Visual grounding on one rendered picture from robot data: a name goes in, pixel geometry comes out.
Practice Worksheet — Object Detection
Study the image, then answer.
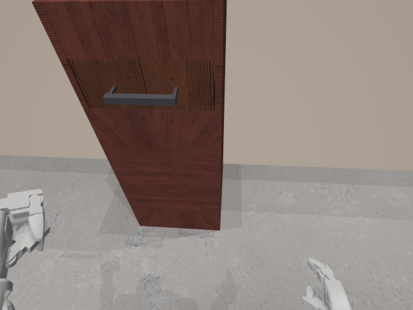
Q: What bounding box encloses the right robot hand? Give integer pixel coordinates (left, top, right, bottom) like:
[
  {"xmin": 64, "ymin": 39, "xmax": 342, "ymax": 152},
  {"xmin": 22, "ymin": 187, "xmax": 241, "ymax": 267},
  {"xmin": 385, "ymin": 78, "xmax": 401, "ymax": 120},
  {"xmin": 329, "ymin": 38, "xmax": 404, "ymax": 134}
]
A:
[{"xmin": 302, "ymin": 258, "xmax": 353, "ymax": 310}]

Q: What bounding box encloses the handle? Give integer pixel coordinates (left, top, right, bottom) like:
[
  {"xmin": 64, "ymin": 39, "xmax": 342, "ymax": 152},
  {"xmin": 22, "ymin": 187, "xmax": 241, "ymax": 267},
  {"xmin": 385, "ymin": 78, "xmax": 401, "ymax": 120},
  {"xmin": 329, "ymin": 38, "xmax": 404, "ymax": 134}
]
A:
[{"xmin": 103, "ymin": 85, "xmax": 179, "ymax": 106}]

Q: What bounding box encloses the drawer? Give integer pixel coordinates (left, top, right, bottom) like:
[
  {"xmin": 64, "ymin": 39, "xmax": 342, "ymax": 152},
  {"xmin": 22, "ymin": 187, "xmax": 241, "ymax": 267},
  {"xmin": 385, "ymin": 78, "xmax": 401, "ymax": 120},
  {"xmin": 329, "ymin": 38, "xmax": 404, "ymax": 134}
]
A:
[{"xmin": 69, "ymin": 59, "xmax": 215, "ymax": 111}]

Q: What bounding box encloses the left robot hand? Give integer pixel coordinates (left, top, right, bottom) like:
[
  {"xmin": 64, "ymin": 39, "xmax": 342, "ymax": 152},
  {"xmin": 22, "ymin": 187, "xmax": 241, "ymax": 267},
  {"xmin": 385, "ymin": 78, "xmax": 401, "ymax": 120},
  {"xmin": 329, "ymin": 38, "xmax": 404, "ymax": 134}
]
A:
[{"xmin": 0, "ymin": 189, "xmax": 50, "ymax": 278}]

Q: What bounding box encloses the cabinet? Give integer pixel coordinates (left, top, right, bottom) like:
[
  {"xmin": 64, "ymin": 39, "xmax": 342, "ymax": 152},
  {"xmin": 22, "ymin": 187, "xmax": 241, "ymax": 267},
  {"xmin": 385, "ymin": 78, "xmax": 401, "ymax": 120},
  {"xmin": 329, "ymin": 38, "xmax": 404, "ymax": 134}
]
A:
[{"xmin": 32, "ymin": 0, "xmax": 227, "ymax": 231}]

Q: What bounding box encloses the robot left forearm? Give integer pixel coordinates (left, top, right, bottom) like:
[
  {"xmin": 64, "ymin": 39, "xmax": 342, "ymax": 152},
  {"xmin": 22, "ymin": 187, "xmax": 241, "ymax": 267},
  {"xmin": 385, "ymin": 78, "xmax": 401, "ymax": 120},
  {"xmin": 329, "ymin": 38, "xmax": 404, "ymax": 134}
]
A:
[{"xmin": 0, "ymin": 278, "xmax": 15, "ymax": 310}]

